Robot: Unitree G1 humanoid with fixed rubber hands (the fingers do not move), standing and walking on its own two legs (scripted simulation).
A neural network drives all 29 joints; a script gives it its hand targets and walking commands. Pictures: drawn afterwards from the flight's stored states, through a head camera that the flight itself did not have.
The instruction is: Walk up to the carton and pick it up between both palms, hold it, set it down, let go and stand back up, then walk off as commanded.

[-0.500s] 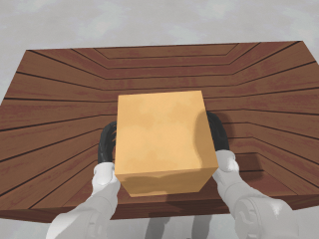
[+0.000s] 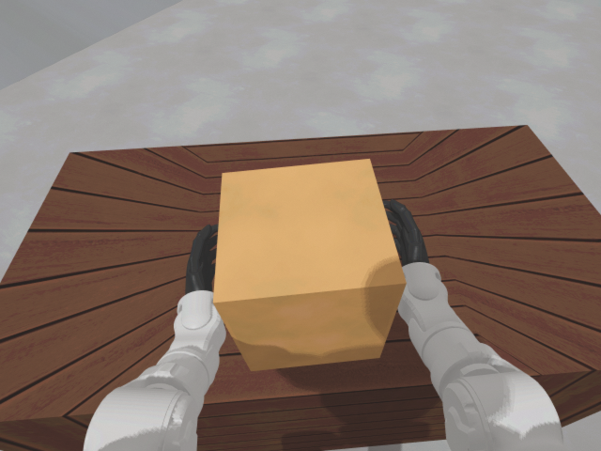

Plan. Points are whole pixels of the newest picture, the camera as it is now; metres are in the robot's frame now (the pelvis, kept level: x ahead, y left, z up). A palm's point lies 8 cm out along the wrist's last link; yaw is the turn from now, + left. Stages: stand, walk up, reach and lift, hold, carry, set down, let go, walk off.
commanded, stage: reach and lift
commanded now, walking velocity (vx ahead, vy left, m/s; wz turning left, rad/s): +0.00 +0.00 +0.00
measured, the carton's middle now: (306, 272) +0.40 -0.01 +0.00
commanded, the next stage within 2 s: none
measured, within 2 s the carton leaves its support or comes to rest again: neither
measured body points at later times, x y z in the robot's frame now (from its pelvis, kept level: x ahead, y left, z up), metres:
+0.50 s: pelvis +0.02 +0.01 +0.02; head +0.00 +0.01 +0.47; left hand +0.39 +0.15 +0.08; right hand +0.39 -0.16 +0.10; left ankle +0.00 +0.13 -0.72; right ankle +0.02 -0.12 -0.72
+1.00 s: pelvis +0.01 +0.01 +0.03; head -0.02 +0.03 +0.48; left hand +0.38 +0.15 +0.15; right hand +0.38 -0.16 +0.15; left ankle +0.00 +0.13 -0.72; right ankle +0.02 -0.12 -0.72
